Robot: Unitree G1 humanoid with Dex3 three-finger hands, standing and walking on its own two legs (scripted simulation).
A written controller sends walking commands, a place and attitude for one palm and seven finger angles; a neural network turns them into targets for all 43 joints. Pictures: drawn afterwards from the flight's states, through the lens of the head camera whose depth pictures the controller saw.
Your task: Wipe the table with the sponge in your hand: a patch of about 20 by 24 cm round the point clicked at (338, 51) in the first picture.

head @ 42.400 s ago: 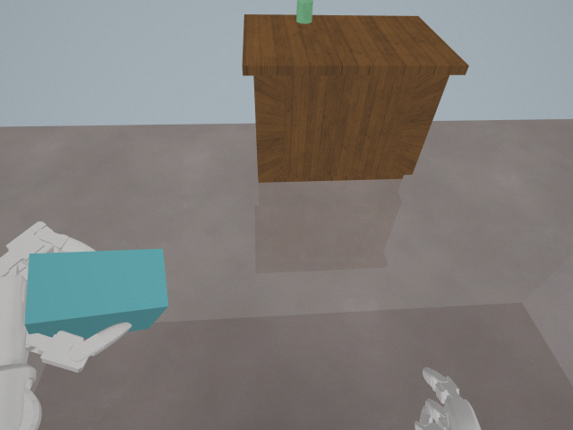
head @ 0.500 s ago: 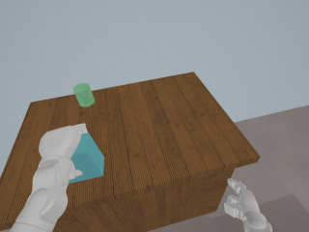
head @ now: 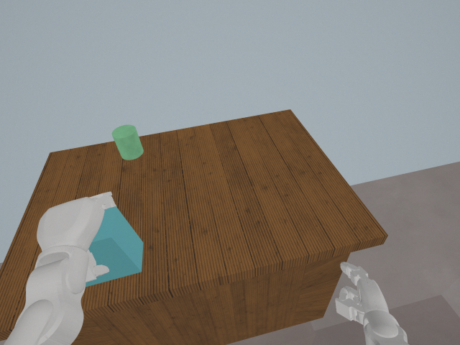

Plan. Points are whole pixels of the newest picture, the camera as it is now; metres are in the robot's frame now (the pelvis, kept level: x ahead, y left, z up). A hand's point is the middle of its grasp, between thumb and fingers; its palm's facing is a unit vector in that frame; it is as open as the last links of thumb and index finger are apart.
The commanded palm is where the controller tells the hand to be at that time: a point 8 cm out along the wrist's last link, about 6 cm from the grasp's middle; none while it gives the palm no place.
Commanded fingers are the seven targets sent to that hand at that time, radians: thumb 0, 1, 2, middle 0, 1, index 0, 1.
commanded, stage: bring the sponge back beside the body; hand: left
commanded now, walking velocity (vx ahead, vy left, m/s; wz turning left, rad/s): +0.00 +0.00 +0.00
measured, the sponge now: (103, 253) +0.22 +0.28 +0.06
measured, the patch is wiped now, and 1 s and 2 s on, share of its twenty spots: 1.00 1.00 1.00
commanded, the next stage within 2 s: step back with the hand held close in 0.96 s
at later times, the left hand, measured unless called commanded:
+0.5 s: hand (76, 255) +0.19 +0.29 +0.10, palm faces +0.07 -0.12 -0.99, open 10.1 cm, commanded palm +0.15 +0.28 +0.18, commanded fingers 0.00 0.10 1.30 -1.20 -1.60 -1.20 -1.60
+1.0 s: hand (70, 260) +0.18 +0.29 +0.11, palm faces +0.08 -0.12 -0.99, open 10.1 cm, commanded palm +0.14 +0.28 +0.18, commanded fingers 0.00 0.10 1.30 -1.20 -1.60 -1.20 -1.60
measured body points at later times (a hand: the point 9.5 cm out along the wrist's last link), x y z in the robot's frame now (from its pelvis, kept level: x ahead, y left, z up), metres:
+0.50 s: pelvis -0.01 +0.00 +0.00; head -0.04 -0.04 +0.45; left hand +0.18 +0.29 +0.16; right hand +0.26 -0.19 -0.07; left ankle +0.03 +0.12 -0.74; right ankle +0.00 -0.10 -0.74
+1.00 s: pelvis -0.01 +0.00 +0.00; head -0.05 -0.03 +0.45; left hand +0.17 +0.29 +0.16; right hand +0.25 -0.18 -0.06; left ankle +0.03 +0.12 -0.74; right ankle +0.00 -0.10 -0.74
